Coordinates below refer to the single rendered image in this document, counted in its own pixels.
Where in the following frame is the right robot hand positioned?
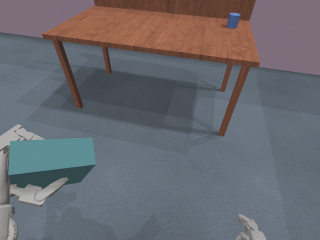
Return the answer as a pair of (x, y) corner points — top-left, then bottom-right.
(236, 214), (267, 240)

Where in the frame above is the table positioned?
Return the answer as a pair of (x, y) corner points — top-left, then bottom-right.
(42, 0), (261, 137)

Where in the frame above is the sponge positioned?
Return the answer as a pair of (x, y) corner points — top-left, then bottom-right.
(8, 137), (96, 189)

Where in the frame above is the left robot hand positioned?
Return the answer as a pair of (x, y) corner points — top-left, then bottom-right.
(0, 124), (69, 207)

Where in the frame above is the left robot forearm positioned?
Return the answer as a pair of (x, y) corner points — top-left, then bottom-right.
(0, 204), (18, 240)

